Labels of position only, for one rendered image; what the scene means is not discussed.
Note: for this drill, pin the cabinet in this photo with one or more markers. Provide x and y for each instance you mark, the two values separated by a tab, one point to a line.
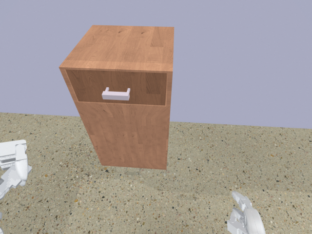
125	135

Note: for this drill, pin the right robot hand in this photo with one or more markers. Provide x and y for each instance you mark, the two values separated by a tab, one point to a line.
250	220

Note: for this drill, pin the drawer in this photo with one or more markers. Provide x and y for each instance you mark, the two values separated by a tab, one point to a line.
145	88

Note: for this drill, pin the left robot hand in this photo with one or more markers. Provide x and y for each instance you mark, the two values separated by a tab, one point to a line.
13	158

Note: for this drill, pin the handle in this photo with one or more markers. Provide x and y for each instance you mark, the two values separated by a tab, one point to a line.
116	95

